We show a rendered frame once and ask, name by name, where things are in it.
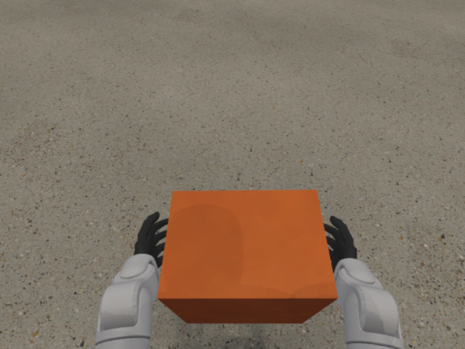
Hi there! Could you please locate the carton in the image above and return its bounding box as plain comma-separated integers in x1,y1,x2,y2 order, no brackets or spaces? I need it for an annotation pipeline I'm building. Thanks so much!
157,190,338,324

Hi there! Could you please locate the robot left forearm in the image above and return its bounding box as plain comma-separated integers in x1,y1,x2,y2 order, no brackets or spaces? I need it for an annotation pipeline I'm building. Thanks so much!
95,254,159,349

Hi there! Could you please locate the robot right forearm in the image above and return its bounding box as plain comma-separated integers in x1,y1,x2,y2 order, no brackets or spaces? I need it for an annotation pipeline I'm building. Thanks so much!
333,258,404,349

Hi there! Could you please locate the left robot hand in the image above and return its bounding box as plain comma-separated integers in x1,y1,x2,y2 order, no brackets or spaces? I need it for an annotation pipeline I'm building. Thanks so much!
134,212,169,269

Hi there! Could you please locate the right robot hand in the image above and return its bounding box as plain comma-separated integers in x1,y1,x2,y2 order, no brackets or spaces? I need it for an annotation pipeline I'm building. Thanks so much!
323,215,357,273

